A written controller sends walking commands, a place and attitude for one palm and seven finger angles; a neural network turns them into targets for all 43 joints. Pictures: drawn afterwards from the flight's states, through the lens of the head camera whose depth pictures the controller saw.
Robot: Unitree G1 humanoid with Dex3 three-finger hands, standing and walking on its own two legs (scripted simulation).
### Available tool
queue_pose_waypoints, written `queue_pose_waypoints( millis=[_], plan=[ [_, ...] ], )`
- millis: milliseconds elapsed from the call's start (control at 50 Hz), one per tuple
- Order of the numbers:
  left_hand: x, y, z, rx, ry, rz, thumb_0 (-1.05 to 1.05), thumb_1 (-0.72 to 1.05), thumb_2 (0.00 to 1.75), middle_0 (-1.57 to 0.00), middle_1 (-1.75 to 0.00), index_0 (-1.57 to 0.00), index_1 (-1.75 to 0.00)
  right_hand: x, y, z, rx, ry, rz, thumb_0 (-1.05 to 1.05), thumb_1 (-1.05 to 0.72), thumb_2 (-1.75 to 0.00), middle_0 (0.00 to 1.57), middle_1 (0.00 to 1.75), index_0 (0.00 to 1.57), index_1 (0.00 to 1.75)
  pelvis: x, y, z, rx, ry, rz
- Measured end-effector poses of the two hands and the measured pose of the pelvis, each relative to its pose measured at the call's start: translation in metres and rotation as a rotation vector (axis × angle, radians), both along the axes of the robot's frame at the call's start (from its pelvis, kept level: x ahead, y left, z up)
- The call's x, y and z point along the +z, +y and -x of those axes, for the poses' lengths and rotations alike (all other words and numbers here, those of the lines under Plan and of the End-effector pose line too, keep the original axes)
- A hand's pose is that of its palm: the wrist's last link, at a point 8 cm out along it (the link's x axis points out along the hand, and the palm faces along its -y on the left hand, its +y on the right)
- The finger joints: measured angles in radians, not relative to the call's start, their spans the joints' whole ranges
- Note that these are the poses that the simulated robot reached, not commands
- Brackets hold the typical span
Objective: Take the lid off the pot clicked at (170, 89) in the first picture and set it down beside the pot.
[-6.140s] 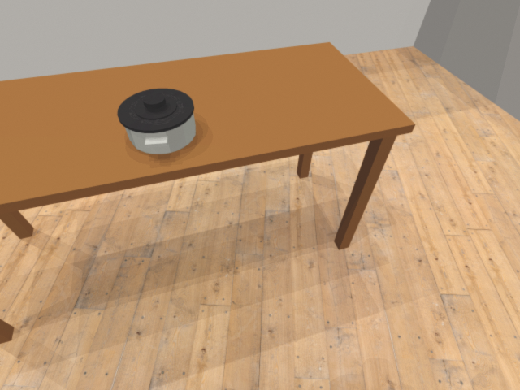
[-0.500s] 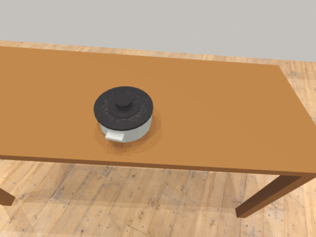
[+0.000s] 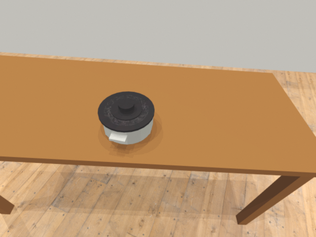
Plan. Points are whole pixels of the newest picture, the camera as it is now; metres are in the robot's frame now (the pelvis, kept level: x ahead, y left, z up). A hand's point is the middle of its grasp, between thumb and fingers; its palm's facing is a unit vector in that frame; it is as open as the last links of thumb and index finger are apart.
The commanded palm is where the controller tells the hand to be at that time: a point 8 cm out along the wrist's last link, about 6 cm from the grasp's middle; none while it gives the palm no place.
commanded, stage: look again from close up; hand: left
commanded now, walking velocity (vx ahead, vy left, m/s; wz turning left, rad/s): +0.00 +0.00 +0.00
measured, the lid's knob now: (126, 104) +0.50 +0.14 +0.04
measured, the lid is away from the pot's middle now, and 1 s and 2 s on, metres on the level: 0.00 0.00 0.00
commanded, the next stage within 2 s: lift the closed hand beside the body in 0.70 s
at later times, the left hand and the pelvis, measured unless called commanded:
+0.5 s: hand out of the picture -0.03 +0.17 -0.18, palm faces +0.03 -0.99 -0.16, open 7.4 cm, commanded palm none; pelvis +0.00 +0.00 +0.00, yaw +0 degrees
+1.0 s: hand out of the picture +0.11 +0.19 -0.09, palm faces +0.11 -0.94 -0.32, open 6.5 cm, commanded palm +0.09 +0.23 -0.05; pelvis -0.01 +0.00 +0.00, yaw +1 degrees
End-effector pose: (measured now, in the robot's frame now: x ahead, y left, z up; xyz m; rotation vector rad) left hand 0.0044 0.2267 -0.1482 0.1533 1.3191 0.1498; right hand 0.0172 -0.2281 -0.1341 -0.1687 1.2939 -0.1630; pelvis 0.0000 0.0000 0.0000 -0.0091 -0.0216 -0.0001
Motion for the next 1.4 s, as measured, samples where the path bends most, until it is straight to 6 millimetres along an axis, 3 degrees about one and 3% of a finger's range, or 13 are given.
queue_pose_waypoints(
  millis=[480,820,840,880,940,980,1040,1140,1220,1300,1400],
  plan=[
    [-0.002,-0.011,0.034,0.023,0.096,0.040,0.01,0.91,0.90,-0.20,-0.30,-0.20,-0.30,0.000,0.013,0.023,-0.019,0.076,-0.016,0.01,-0.93,-0.89,0.20,0.30,0.20,0.30,0.003,0.004,0.001,-0.001,-0.001,-0.001],
    [-0.001,-0.013,0.032,0.015,0.093,0.035,0.01,0.91,0.90,-0.20,-0.30,-0.20,-0.30,-0.003,0.019,0.034,-0.030,0.098,-0.033,0.02,-0.93,-0.89,0.20,0.30,0.20,0.30,0.003,0.005,0.003,-0.004,0.001,0.001],
    [0.003,-0.012,0.023,0.026,0.049,0.033,0.01,0.91,0.90,-0.20,-0.30,-0.20,-0.30,-0.001,0.018,0.032,-0.029,0.072,-0.033,0.02,-0.93,-0.89,0.20,0.30,0.20,0.30,0.003,0.005,0.004,0.000,0.002,0.002],
    [0.025,0.001,-0.006,0.021,-0.130,-0.055,0.04,0.95,0.90,-0.22,-0.32,-0.22,-0.32,0.004,0.010,0.021,-0.023,-0.045,-0.014,0.03,-0.95,-0.89,0.20,0.30,0.20,0.30,0.001,0.005,0.004,0.000,0.005,-0.004],
    [0.067,0.014,-0.054,-0.010,-0.387,-0.152,0.05,0.97,0.90,-0.26,-0.37,-0.26,-0.37,0.011,-0.001,-0.011,0.016,-0.236,-0.002,0.03,-0.95,-0.89,0.20,0.30,0.20,0.30,0.001,0.005,0.006,0.015,-0.009,-0.008],
    [0.082,0.012,-0.080,-0.044,-0.496,-0.169,0.04,0.96,0.90,-0.31,-0.42,-0.31,-0.42,0.017,-0.008,-0.039,0.041,-0.350,-0.005,0.03,-0.94,-0.89,0.20,0.30,0.20,0.30,0.000,0.005,0.008,0.016,-0.009,-0.009],
    [0.097,0.003,-0.101,-0.051,-0.604,-0.140,0.03,0.95,0.90,-0.39,-0.52,-0.40,-0.52,0.036,-0.015,-0.084,0.058,-0.510,-0.007,0.03,-0.93,-0.89,0.20,0.30,0.20,0.30,0.000,0.000,0.010,0.001,-0.006,-0.015],
    [0.118,-0.006,-0.101,-0.017,-0.735,-0.117,0.02,0.92,0.90,-0.59,-0.72,-0.59,-0.73,0.081,-0.019,-0.150,0.114,-0.733,0.008,0.02,-0.92,-0.89,0.20,0.30,0.20,0.30,-0.001,-0.014,0.011,0.000,-0.010,-0.014],
    [0.124,-0.003,-0.087,0.030,-0.749,-0.145,0.02,0.91,0.90,-0.75,-0.91,-0.75,-0.91,0.103,-0.018,-0.184,0.187,-0.819,0.019,0.02,-0.91,-0.90,0.20,0.30,0.20,0.30,-0.001,-0.024,0.010,0.017,-0.001,-0.008],
    [0.131,0.002,-0.076,0.069,-0.743,-0.194,0.02,0.90,0.90,-0.92,-1.09,-0.93,-1.09,0.105,-0.014,-0.201,0.236,-0.826,0.016,0.01,-0.91,-0.90,0.20,0.30,0.20,0.30,-0.001,-0.031,0.007,0.033,0.011,-0.004],
    [0.139,0.004,-0.074,0.087,-0.730,-0.241,0.02,0.90,0.90,-1.12,-1.30,-1.12,-1.31,0.086,-0.011,-0.199,0.243,-0.752,-0.010,0.01,-0.91,-0.90,0.20,0.30,0.20,0.30,-0.002,-0.038,0.000,0.043,0.019,-0.005]
  ],
)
